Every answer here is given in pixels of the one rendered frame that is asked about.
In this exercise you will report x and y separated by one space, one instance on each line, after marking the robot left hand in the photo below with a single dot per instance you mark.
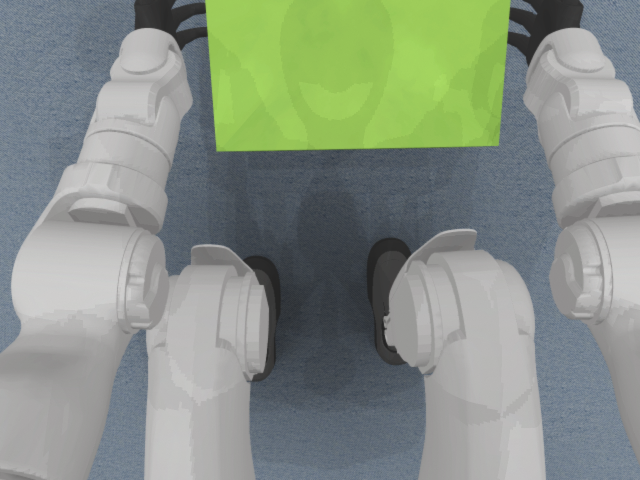
158 14

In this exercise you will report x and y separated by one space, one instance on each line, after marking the left robot upper arm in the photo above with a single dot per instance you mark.
81 291

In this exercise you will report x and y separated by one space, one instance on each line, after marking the robot right hand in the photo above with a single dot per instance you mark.
552 15

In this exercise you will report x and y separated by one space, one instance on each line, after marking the right robot upper arm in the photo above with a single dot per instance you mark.
595 278

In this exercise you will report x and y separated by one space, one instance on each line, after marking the robot left thigh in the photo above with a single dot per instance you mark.
197 417

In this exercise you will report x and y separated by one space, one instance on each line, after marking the carton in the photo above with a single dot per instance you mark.
294 75

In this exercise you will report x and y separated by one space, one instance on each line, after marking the robot left forearm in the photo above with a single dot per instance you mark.
128 150

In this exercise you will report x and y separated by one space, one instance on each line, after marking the robot right forearm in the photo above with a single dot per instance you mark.
587 126

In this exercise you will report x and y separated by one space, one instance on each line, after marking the left robot foot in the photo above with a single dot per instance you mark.
268 276

